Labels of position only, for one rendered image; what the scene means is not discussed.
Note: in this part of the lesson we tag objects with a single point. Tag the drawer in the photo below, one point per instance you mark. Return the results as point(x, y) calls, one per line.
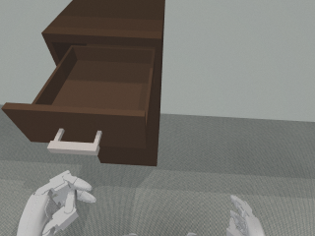
point(93, 88)

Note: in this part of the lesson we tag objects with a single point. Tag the robot right hand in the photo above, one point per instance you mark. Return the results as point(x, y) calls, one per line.
point(249, 225)

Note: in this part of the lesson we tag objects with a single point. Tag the handle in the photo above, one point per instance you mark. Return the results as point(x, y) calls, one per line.
point(58, 146)

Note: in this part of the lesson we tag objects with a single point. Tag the cabinet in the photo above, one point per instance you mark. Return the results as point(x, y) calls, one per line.
point(121, 24)

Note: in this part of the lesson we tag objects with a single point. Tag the robot left hand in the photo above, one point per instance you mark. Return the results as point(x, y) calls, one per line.
point(40, 207)

